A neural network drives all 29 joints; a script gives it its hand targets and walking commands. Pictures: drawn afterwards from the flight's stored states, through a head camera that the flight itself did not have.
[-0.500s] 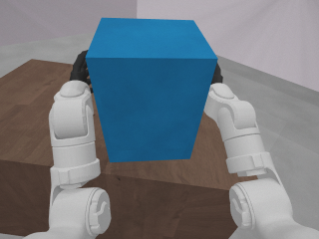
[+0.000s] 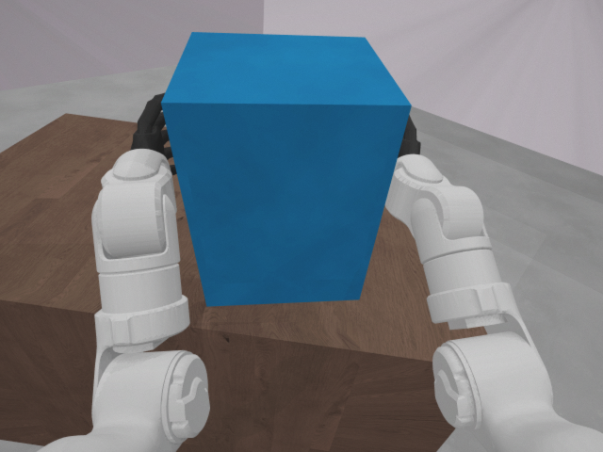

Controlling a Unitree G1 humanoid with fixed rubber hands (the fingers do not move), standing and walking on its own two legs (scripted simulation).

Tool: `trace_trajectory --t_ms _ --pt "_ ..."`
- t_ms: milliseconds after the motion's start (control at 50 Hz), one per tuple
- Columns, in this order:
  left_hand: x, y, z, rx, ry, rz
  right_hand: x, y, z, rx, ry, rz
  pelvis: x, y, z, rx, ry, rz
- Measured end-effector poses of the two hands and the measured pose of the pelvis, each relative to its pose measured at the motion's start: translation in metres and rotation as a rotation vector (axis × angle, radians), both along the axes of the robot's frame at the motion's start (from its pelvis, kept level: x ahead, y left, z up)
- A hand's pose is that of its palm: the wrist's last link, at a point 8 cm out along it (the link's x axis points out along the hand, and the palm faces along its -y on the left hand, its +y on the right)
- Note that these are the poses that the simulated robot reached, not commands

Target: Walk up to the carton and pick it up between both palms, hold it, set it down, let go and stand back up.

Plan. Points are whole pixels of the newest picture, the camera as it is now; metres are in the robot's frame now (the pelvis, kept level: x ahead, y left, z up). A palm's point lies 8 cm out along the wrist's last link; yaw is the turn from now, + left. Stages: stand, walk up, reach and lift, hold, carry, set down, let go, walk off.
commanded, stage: hold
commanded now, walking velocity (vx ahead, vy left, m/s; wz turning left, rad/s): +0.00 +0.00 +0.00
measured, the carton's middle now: (282, 177) +0.37 +0.01 +0.25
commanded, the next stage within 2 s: none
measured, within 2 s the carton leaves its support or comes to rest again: neither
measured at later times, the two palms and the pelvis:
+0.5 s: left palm (148, 164) +0.35 +0.16 +0.27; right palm (399, 168) +0.36 -0.13 +0.27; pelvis +0.00 +0.00 +0.00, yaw +0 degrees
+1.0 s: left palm (152, 163) +0.35 +0.15 +0.27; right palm (403, 168) +0.36 -0.13 +0.27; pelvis +0.00 +0.00 +0.00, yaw +0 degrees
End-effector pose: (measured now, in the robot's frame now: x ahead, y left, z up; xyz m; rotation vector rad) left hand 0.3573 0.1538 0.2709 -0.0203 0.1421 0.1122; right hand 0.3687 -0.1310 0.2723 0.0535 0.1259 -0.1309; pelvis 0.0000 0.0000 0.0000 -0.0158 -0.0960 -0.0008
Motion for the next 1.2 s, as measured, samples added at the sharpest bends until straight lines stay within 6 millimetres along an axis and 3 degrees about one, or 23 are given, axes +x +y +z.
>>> trace_trajectory --t_ms 1200 --pt "-0.0049 -0.0022 0.0008 0.012 -0.020 0.001 -0.0035 -0.0022 -0.0033 0.008 -0.012 0.001 -0.0005 -0.0027 -0.0002 0.001 0.002 0.006"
